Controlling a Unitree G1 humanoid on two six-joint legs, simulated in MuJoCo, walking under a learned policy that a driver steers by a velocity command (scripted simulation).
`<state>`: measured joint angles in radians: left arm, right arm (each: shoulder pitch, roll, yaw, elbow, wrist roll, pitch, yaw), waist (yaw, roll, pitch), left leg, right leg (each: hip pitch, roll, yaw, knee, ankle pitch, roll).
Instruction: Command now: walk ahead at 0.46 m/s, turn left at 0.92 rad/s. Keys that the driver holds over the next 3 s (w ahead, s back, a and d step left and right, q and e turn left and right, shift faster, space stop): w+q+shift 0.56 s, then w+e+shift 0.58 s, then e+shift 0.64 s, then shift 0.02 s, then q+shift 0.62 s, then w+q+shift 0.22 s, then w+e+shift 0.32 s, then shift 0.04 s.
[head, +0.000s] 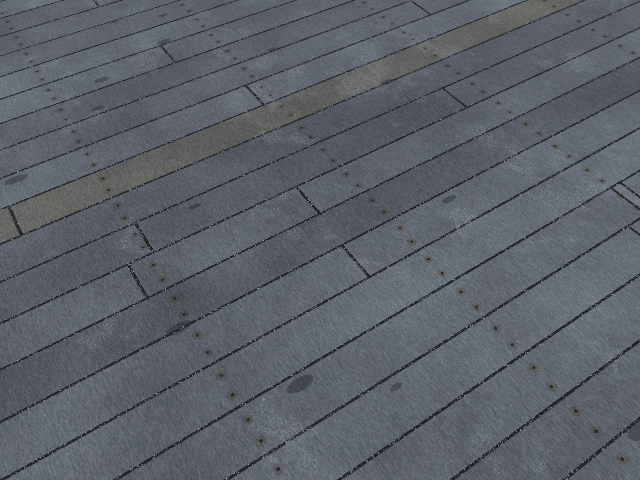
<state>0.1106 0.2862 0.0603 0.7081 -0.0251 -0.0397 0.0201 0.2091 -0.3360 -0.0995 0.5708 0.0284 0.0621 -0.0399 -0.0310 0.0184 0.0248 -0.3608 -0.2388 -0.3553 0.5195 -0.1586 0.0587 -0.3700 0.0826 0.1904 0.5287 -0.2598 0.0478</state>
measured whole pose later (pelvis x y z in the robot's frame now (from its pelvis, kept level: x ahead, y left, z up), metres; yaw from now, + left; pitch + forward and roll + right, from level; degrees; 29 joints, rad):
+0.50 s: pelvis +0.21 +0.07 -0.02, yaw +29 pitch +3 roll +0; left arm 0.52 0.30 0.06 0.85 0.05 -0.08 0.02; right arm 0.07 -0.34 -0.05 0.59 -0.04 0.05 0.12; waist 0.09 0.03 -0.01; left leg -0.73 0.07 0.09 0.91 -0.23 0.09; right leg 0.22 -0.08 -0.29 0.21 -0.46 0.10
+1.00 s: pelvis +0.58 +0.34 -0.03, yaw +28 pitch +0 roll +1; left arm 0.16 0.27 0.01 0.77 0.00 -0.04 -0.06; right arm 0.41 -0.27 -0.03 0.87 -0.03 -0.08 -0.02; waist 0.00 -0.01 0.04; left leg 0.31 -0.09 0.22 0.29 -0.42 0.03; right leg -0.63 0.04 -0.15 0.67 0.03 -0.16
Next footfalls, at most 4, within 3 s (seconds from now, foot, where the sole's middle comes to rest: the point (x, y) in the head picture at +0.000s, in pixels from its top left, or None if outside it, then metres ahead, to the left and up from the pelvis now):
0.02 right None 0.10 -0.13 -0.77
0.56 left None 0.34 0.26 -0.77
1.02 right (140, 347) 0.78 0.42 -0.77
1.40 left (70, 234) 1.13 0.66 -0.77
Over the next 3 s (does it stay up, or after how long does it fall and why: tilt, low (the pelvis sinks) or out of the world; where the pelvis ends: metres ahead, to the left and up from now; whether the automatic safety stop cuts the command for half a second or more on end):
stays up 1.29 0.55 0.01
